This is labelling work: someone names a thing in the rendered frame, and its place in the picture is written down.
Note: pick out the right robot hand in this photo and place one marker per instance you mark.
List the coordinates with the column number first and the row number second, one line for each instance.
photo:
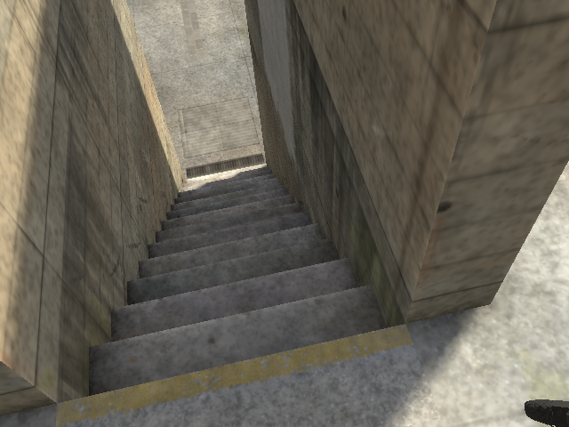
column 550, row 412

